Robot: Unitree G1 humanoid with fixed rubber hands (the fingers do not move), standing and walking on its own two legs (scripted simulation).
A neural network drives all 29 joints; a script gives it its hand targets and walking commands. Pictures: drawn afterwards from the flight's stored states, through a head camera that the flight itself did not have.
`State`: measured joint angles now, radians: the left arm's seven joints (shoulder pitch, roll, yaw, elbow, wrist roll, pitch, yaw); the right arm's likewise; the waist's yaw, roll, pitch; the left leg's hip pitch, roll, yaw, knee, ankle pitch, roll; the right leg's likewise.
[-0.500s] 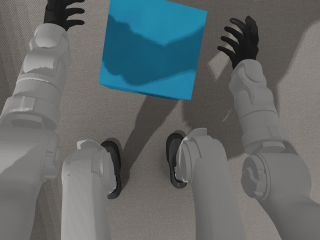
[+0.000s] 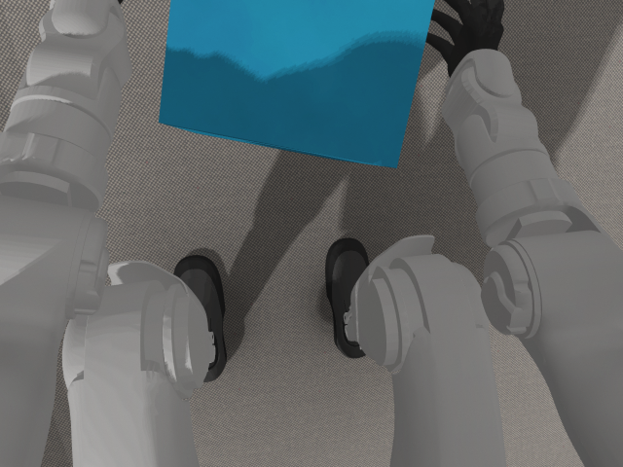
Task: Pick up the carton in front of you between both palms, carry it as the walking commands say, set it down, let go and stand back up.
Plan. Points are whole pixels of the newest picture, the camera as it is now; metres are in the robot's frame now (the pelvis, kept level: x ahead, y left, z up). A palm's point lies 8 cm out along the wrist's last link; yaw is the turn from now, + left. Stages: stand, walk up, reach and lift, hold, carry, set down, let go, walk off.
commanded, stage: reach and lift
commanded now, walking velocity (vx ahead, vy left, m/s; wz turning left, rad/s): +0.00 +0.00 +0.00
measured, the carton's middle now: (288, 57) +0.51 -0.02 -0.24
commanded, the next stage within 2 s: none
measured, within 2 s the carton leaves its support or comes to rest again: leaves its support in 0.62 s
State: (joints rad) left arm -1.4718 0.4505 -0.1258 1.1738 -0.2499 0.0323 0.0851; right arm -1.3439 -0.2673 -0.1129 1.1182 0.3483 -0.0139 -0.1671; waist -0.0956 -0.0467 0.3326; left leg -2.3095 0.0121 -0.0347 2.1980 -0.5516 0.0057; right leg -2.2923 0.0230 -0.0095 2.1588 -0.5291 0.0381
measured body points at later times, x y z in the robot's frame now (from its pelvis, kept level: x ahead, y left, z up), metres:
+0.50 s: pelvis +0.00 +0.00 +0.01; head +0.36 +0.03 +0.26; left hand +0.57 +0.13 -0.18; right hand +0.52 -0.18 -0.17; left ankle +0.11 +0.12 -0.33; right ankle +0.13 -0.12 -0.33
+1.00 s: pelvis +0.00 +0.00 +0.07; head +0.26 +0.03 +0.43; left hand +0.52 +0.15 -0.01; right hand +0.50 -0.15 -0.01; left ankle +0.11 +0.12 -0.33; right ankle +0.13 -0.13 -0.33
